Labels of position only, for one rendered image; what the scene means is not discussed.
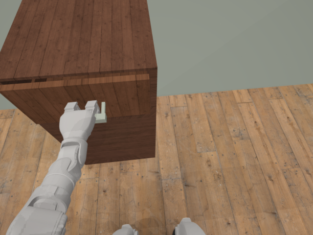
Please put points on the drawer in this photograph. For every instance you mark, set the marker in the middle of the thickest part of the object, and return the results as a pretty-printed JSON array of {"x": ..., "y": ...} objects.
[{"x": 43, "y": 100}]

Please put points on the left robot upper arm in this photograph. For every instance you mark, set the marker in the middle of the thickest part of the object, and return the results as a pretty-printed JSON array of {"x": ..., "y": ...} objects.
[{"x": 40, "y": 221}]

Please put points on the handle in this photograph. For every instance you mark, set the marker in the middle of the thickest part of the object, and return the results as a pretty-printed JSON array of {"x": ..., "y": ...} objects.
[{"x": 101, "y": 118}]

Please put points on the left robot forearm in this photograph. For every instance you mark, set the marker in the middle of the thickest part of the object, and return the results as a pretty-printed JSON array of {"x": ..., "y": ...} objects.
[{"x": 55, "y": 190}]

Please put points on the cabinet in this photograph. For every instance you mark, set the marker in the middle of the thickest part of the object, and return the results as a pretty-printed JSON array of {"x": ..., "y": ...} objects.
[{"x": 62, "y": 38}]

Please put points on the right robot thigh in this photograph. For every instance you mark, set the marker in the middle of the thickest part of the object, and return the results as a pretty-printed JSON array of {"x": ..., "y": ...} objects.
[{"x": 188, "y": 228}]

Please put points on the robot left hand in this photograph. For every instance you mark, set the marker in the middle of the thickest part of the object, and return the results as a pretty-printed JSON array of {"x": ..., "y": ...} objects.
[{"x": 77, "y": 123}]

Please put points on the robot right shin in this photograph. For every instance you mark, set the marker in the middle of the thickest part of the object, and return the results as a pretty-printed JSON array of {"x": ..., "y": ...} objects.
[{"x": 185, "y": 220}]

